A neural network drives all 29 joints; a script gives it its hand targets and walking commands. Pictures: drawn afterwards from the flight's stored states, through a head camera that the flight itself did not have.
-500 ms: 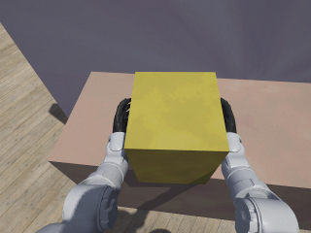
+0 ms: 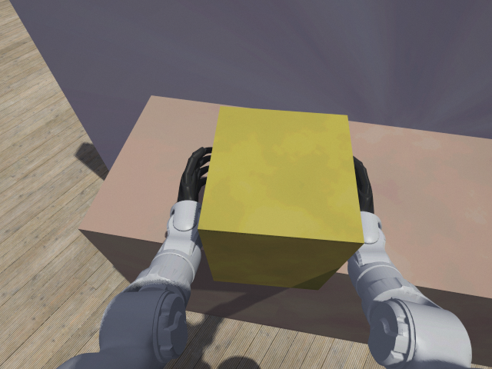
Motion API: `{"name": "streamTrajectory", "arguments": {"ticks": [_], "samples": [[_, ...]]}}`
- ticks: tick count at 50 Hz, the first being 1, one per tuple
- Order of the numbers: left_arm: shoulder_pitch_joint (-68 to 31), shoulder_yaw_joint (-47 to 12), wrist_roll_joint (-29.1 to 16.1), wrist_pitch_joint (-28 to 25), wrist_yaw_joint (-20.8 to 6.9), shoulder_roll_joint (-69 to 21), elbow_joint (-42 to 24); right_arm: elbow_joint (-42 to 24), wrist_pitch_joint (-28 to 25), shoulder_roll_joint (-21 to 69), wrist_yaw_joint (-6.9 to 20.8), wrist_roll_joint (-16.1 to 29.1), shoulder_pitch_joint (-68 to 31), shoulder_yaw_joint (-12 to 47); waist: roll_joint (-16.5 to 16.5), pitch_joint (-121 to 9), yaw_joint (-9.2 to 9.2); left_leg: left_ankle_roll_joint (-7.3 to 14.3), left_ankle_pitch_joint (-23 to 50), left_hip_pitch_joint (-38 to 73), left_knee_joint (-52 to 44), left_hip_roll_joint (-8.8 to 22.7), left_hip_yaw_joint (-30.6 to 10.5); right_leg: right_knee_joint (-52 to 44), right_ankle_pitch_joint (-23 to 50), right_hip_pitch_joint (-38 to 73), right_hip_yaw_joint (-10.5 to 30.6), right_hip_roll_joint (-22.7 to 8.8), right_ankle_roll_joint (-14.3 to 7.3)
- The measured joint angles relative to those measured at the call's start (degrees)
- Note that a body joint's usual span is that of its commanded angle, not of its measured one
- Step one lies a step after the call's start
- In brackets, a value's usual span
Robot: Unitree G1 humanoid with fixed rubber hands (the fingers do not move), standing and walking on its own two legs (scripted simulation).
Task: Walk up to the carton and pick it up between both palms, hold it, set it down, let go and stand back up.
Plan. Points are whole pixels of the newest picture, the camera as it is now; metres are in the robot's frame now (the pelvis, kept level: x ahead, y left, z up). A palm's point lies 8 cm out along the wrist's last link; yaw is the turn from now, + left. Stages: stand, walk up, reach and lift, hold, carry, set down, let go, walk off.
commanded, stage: reach and lift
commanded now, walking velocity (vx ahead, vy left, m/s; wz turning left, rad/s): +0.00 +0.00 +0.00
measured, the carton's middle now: (273, 206) +0.38 +0.01 +0.02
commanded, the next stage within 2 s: none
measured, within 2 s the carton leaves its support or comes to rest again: neither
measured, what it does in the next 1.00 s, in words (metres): stands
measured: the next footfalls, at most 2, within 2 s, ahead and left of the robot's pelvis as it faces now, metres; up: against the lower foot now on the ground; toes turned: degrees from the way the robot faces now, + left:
none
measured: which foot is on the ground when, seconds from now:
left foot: down 0.00-1.00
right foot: down 0.00-1.00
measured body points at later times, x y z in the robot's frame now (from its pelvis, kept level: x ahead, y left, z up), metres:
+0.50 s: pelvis +0.02 +0.00 +0.00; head +0.01 +0.01 +0.45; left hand +0.42 +0.15 +0.11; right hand +0.42 -0.15 +0.11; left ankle +0.01 +0.13 -0.74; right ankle +0.02 -0.12 -0.74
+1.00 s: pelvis +0.00 +0.02 +0.00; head -0.03 +0.05 +0.45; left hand +0.38 +0.15 +0.17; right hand +0.38 -0.14 +0.15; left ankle +0.01 +0.13 -0.74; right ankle +0.02 -0.12 -0.74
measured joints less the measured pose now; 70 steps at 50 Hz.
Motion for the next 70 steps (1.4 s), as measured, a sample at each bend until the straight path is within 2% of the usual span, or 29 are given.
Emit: {"name": "streamTrajectory", "arguments": {"ticks": [5, 10, 17, 21, 28, 33, 40, 48, 60, 70], "samples": [[1.9, -4.1, -4.5, 0.4, 1.1, 0.4, -2.8, -4.3, 2.4, -0.5, -0.1, 3.0, 1.3, 5.1, 2.1, -2.8, -0.77, 0.0, 0.1, -4.0, 1.0, 0.0, -0.7, 0.6, 0.1, -3.6, -0.7, 0.0, 0.0], [2.6, -8.0, -9.3, 2.0, 1.7, 1.0, -4.3, -9.3, 7.3, -1.7, -0.9, 8.2, 2.9, 12.0, 4.5, -5.2, -1.88, 0.1, -1.0, -5.1, 2.7, -0.3, -1.5, 2.7, -1.5, -4.5, -1.4, -0.2, 0.1], [4.0, -11.3, -12.2, 8.8, 2.1, 2.1, -10.8, -19.0, 16.6, -3.8, -2.9, 17.1, 5.4, 20.6, 6.0, -5.2, -3.41, 0.3, -3.5, -0.3, 4.5, -0.7, -2.2, 5.4, -4.7, 0.1, -1.7, -0.5, 0.4], [5.3, -11.2, -11.1, 17.0, 2.0, 2.2, -18.0, -24.4, 23.6, -4.8, -4.1, 20.8, 6.0, 23.3, 4.9, -2.9, -3.79, 0.3, -4.1, 5.0, 3.8, -0.9, -2.4, 5.2, -5.7, 5.2, -1.6, -0.6, 0.4], [9.0, -9.2, -7.1, 34.2, 1.2, 1.4, -36.0, -33.7, 34.7, -5.2, -5.1, 25.0, 6.6, 24.6, 2.0, 1.6, -4.55, 0.2, -4.6, 13.1, 2.4, -0.9, -3.4, 2.2, -5.6, 14.3, -2.1, -0.4, 0.5], [10.7, -7.4, -3.4, 41.8, -0.2, 0.3, -45.0, -37.1, 38.6, -4.5, -4.6, 25.4, 6.4, 23.8, 0.0, 4.0, -5.75, 0.4, -4.8, 17.4, 1.8, -1.3, -4.1, 0.6, -5.4, 19.4, -2.4, -0.6, 0.8], [11.5, -5.9, 1.1, 49.5, -1.0, -1.9, -51.7, -37.8, 41.3, -3.7, -2.9, 25.3, 6.3, 21.7, -1.3, 6.9, -6.85, 0.9, -4.8, 21.4, 1.7, -1.9, -3.9, -0.2, -5.0, 23.6, -2.0, -1.0, 1.4], [9.5, -5.6, 3.3, 53.8, -1.1, -3.3, -53.6, -38.2, 42.8, -4.2, -1.6, 25.2, 6.0, 20.4, -0.2, 8.5, -6.59, 1.5, -4.2, 21.9, 1.8, -1.9, -2.4, 0.0, -3.9, 23.4, -0.3, -1.1, 1.8], [3.8, -1.6, 3.7, 56.0, -1.2, -3.9, -49.2, -33.5, 45.7, -4.1, -0.4, 22.9, 0.0, 17.4, 0.9, 7.1, -4.36, 1.4, -1.6, 21.2, -1.0, -1.8, -0.6, 0.4, -2.3, 20.5, 1.8, -1.0, 1.4], [2.3, -0.2, 2.7, 55.1, -2.3, -2.3, -46.2, -31.0, 46.1, -3.6, -1.0, 22.1, -2.9, 17.2, 0.5, 6.2, -5.04, 0.8, -1.1, 21.1, -1.8, -1.8, -2.0, 0.3, -2.7, 20.6, 0.7, -0.9, 0.9]]}}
